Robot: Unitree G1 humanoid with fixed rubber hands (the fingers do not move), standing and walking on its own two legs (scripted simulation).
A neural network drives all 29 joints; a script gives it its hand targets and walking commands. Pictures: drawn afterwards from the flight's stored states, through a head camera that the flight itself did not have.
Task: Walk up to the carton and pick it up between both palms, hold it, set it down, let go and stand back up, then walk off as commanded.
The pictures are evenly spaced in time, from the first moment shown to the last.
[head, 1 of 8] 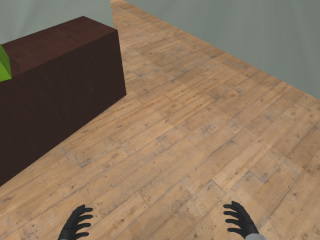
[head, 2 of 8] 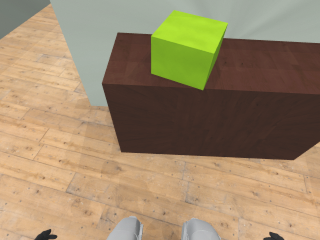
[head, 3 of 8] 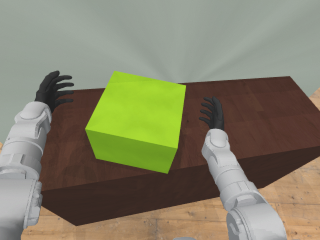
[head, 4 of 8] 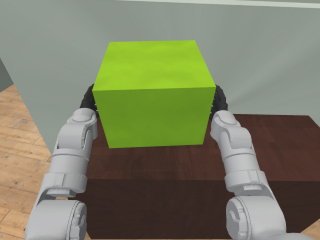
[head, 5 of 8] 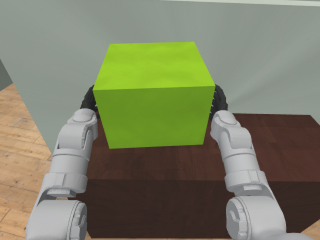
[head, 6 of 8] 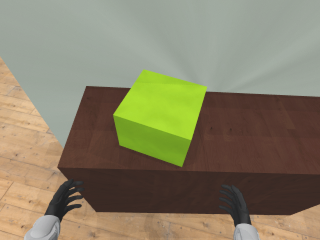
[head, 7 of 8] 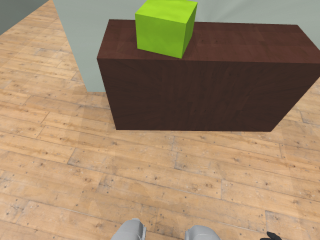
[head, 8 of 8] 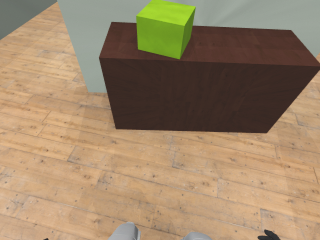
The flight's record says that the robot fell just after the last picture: no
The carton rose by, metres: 0.27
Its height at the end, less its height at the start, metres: +0.00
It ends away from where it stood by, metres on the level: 0.02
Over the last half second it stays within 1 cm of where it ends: yes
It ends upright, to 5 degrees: yes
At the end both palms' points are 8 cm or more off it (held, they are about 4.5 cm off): yes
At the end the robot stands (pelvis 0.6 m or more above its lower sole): yes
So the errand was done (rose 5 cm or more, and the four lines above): yes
